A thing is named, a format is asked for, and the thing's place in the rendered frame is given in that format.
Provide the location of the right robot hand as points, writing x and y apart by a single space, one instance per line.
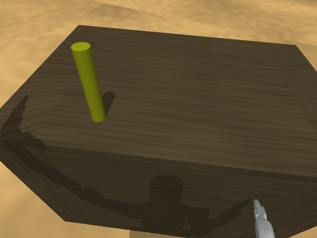
262 226

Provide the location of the can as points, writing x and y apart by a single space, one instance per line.
86 68

